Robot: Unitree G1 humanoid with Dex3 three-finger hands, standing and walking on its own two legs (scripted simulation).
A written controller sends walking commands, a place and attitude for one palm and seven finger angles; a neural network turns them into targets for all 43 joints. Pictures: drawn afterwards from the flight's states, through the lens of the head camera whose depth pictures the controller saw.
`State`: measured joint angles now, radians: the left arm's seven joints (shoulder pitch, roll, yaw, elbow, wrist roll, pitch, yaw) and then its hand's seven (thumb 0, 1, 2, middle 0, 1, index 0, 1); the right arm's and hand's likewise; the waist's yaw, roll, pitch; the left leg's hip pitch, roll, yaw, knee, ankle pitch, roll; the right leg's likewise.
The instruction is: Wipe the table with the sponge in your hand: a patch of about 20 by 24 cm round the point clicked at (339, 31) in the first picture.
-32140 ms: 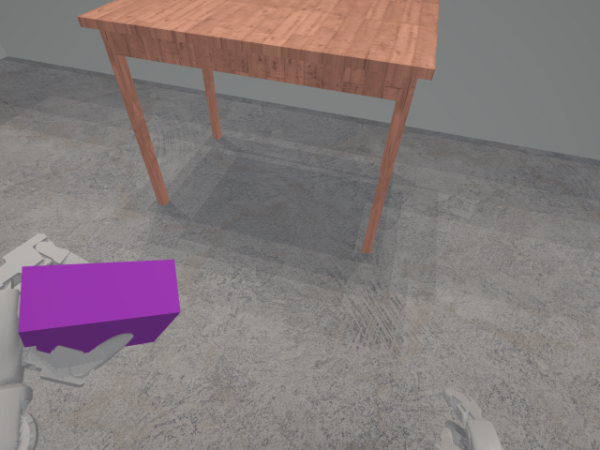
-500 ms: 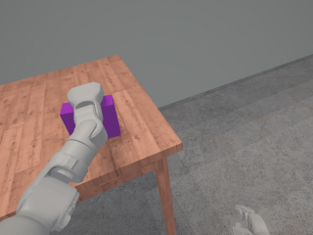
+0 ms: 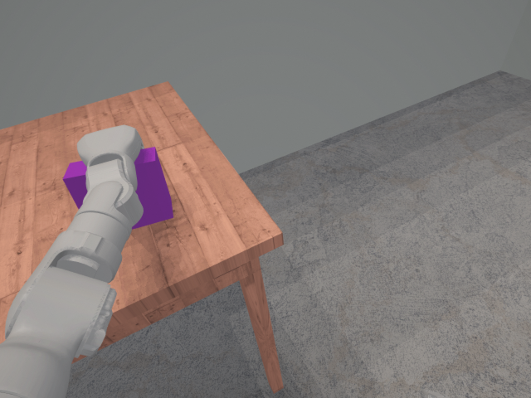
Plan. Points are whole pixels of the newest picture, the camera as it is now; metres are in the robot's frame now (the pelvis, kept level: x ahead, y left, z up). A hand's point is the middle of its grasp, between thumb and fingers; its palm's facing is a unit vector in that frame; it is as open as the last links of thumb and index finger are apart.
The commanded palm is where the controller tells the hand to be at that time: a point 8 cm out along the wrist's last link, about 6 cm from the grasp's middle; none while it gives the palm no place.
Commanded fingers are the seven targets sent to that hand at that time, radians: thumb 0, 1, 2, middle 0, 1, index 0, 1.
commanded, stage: wipe forward along the third lane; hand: left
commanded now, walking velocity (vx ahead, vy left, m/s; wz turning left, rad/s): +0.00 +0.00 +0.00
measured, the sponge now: (128, 201) +0.41 +0.24 +0.12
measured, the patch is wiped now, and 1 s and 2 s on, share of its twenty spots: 0.90 0.95 0.95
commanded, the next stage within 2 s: wipe back along the third lane in 0.72 s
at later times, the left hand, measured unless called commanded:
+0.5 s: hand (120, 162) +0.46 +0.25 +0.17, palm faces -0.07 +0.01 -1.00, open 9.5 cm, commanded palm +0.46 +0.28 +0.17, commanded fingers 0.00 0.10 1.30 -1.20 -1.60 -1.20 -1.60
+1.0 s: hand (114, 155) +0.49 +0.28 +0.16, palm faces -0.01 +0.01 -1.00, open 9.5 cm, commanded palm +0.46 +0.28 +0.17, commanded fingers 0.00 0.10 1.30 -1.20 -1.60 -1.20 -1.60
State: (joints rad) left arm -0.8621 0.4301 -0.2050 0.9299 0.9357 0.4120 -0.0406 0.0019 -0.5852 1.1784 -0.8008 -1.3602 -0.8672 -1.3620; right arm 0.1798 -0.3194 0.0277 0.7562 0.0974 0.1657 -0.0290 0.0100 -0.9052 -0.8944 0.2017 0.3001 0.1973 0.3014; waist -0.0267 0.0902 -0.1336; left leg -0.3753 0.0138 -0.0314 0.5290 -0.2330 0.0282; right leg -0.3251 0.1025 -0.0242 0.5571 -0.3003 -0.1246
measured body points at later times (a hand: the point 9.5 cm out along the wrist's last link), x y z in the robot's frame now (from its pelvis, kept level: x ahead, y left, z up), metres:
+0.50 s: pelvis +0.01 +0.01 +0.00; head +0.01 -0.03 +0.45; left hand +0.46 +0.25 +0.22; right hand +0.08 -0.27 -0.14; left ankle +0.03 +0.16 -0.73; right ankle -0.01 -0.03 -0.73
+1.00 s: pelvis +0.03 +0.04 +0.00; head +0.04 +0.01 +0.45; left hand +0.49 +0.27 +0.22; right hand +0.09 -0.23 -0.14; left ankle +0.03 +0.16 -0.73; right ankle -0.01 -0.03 -0.73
